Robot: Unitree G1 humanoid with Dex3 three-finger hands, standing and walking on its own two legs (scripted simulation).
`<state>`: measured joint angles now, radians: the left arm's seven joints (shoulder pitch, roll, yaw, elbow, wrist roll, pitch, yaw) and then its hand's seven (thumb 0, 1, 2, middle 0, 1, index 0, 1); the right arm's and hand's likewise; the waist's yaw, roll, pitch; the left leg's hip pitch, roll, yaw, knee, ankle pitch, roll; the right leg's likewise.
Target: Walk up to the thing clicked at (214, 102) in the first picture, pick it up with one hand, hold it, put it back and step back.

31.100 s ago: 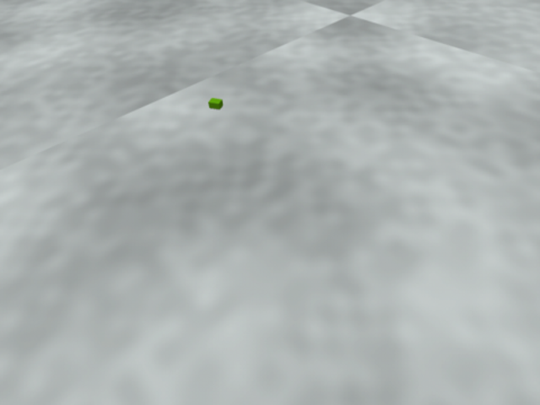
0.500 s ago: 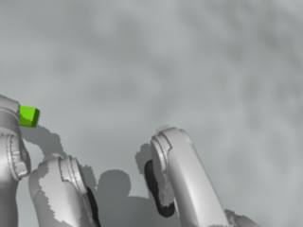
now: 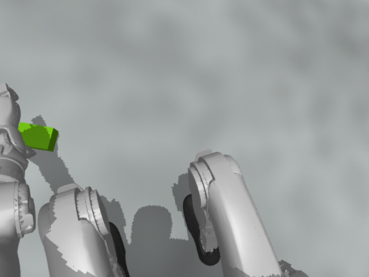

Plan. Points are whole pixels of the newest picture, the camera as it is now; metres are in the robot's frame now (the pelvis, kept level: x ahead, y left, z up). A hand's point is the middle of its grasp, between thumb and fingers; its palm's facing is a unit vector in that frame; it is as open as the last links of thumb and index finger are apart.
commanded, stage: home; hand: left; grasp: from above
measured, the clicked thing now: (37, 137) +0.47 +0.29 -0.30
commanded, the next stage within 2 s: none
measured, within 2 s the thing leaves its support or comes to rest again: neither
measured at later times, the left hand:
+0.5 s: hand out of the picture +0.31 +0.30 -0.05, palm faces -0.41 -0.34 -0.85, open 9.6 cm
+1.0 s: hand out of the picture +0.23 +0.23 +0.19, palm faces -0.03 -0.89 -0.45, open 7.5 cm
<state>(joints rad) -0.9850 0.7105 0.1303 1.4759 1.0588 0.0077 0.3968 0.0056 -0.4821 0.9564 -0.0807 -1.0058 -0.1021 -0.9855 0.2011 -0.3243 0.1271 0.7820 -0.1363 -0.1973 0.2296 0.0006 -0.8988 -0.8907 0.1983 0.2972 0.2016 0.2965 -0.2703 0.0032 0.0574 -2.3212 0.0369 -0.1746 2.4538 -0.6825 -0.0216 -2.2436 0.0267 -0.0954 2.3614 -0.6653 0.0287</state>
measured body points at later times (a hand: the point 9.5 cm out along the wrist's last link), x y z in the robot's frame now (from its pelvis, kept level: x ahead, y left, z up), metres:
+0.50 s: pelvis -0.01 +0.00 +0.08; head +0.18 +0.06 +0.49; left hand +0.33 +0.31 +0.00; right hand +0.20 -0.26 -0.03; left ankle +0.08 +0.13 -0.28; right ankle +0.10 -0.12 -0.28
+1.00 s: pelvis +0.03 +0.00 +0.27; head +0.14 +0.03 +0.70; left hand +0.23 +0.28 +0.22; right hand +0.25 -0.21 +0.17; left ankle +0.07 +0.13 -0.28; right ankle +0.10 -0.12 -0.28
